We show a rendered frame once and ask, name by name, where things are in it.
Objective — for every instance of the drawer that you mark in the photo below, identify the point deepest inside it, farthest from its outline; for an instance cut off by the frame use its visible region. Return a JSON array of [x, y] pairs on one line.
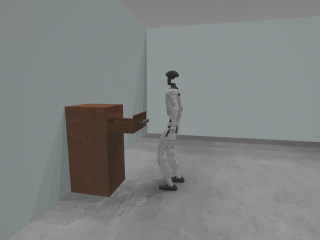
[[126, 125]]

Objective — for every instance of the left robot shin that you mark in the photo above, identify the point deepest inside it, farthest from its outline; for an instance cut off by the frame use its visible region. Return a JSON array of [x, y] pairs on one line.
[[164, 166]]

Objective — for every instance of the handle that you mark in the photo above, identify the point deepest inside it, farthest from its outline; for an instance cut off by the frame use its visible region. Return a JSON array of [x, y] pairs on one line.
[[144, 121]]

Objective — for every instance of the right robot upper arm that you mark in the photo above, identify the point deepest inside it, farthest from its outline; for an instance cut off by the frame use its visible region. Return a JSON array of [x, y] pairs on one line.
[[181, 106]]

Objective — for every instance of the robot left forearm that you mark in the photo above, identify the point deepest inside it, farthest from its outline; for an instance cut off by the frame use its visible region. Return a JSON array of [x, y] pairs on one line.
[[174, 119]]

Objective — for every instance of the left robot upper arm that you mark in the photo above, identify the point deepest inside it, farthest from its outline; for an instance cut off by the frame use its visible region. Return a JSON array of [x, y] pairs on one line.
[[171, 95]]

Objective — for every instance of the robot left thigh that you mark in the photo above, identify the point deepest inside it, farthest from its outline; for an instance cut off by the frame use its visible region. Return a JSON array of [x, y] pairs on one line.
[[162, 144]]

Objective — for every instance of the cabinet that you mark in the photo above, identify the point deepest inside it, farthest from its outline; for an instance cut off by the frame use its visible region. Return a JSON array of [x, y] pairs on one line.
[[96, 156]]

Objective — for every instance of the left robot hand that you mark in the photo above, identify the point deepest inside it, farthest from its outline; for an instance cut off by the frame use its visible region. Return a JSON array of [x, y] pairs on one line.
[[171, 137]]

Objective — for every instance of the robot right forearm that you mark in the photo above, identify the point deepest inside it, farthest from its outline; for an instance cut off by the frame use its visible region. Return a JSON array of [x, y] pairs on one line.
[[180, 113]]

